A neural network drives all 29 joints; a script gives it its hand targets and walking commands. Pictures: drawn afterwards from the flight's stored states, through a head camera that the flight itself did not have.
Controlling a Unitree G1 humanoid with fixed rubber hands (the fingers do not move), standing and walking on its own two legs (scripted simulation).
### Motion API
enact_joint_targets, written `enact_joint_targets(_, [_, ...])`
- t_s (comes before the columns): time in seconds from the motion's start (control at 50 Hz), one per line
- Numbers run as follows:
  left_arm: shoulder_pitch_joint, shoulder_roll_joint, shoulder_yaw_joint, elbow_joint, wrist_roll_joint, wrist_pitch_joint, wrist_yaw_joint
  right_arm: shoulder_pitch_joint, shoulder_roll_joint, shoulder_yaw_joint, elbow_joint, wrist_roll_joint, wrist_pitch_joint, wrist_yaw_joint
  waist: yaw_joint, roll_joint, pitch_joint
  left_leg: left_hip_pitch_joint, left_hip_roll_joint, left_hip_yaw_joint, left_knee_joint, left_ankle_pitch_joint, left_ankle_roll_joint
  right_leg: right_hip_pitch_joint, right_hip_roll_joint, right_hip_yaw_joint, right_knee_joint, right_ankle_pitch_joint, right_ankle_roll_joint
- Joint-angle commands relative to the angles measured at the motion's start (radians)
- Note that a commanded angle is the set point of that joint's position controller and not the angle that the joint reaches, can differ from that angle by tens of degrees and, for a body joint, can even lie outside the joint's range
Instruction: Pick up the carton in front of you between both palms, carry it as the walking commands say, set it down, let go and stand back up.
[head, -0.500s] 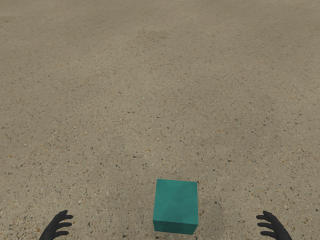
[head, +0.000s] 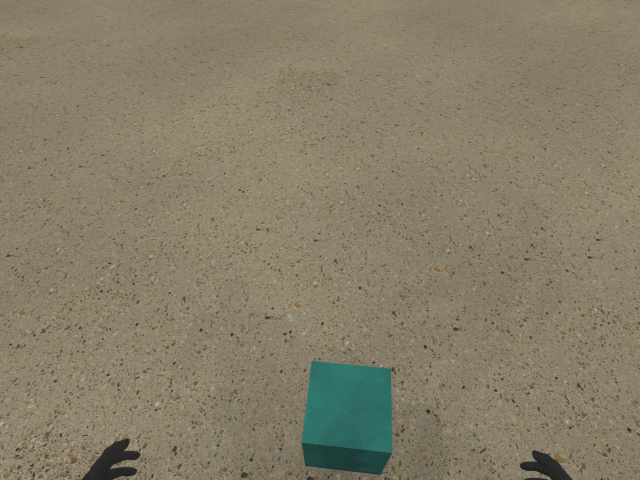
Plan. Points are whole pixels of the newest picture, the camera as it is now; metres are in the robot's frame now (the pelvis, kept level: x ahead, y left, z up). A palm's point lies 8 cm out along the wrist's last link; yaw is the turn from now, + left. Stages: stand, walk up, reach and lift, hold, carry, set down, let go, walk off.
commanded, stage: stand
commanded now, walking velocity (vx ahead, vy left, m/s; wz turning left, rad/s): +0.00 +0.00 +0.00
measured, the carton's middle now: (346, 418) +0.38 -0.05 -0.65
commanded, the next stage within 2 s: none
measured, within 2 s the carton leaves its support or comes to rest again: neither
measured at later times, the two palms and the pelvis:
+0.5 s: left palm out of the picture +0.08 +0.31 -0.10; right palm out of the picture +0.07 -0.30 -0.10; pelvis -0.01 +0.00 +0.00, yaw -1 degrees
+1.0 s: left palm out of the picture +0.08 +0.31 -0.10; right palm out of the picture +0.06 -0.31 -0.10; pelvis -0.02 +0.00 +0.00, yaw -1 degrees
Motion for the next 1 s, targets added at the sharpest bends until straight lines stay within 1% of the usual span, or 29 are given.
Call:
enact_joint_targets(0.0, [-0.043, 0.164, 0.033, -0.037, -0.001, -0.011, 0.002, -0.015, -0.150, -0.032, -0.040, 0.000, -0.014, -0.004, 0.001, -0.018, -0.025, -0.079, 0.072, -0.039, -0.071, 0.237, 0.027, 0.075, -0.098, 0.094, -0.068, 0.205, -0.018])
enact_joint_targets(0.34, [-0.052, 0.188, 0.026, 0.029, -0.008, -0.013, -0.005, -0.031, -0.170, -0.021, 0.034, 0.006, -0.020, 0.000, 0.002, -0.020, -0.008, -0.077, 0.082, -0.043, -0.109, 0.192, 0.035, 0.072, -0.104, 0.110, -0.100, 0.161, -0.021])
enact_joint_targets(0.98, [-0.071, 0.214, 0.014, 0.093, -0.017, -0.017, -0.007, -0.067, -0.190, -0.014, 0.129, 0.015, -0.021, 0.009, -0.002, -0.023, -0.012, -0.049, 0.093, -0.033, -0.135, 0.193, 0.038, 0.070, -0.112, 0.128, -0.115, 0.184, -0.023])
